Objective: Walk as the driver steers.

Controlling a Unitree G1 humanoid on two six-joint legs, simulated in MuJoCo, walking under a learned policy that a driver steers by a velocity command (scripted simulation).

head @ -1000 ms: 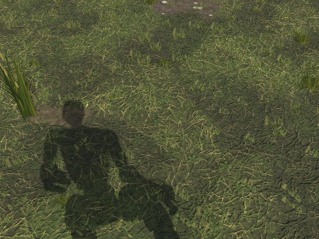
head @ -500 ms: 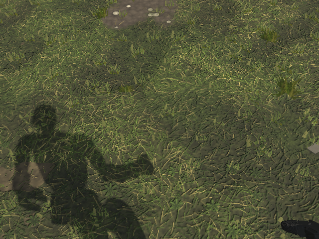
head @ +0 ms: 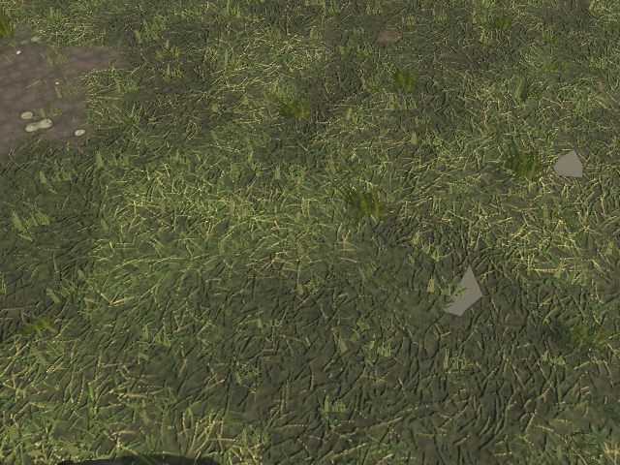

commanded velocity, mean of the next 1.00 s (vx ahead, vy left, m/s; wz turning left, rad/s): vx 0.50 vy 0.00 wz -0.50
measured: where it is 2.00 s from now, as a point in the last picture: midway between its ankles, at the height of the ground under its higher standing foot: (457, 258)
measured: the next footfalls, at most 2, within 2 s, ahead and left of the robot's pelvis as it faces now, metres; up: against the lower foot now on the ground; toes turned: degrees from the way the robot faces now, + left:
right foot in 0.14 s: +0.25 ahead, -0.13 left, +0.00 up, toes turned -8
left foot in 0.62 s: +0.57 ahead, +0.01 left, +0.00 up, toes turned -26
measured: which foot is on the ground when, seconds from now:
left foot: down 0.00-0.16, up 0.18-0.60, down 0.62-1.00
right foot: up 0.00-0.12, down 0.14-0.64, up 0.66-1.00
